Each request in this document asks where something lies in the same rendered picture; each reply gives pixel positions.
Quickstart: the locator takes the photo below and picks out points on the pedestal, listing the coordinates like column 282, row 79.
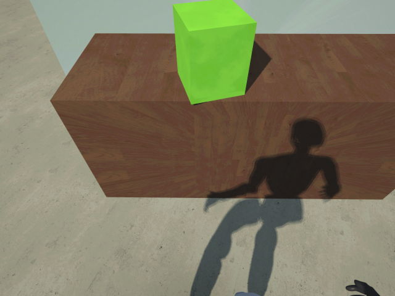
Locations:
column 317, row 120

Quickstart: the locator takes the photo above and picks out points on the robot right hand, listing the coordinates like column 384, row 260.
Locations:
column 363, row 288

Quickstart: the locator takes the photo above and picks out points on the carton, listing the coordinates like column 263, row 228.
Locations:
column 214, row 41

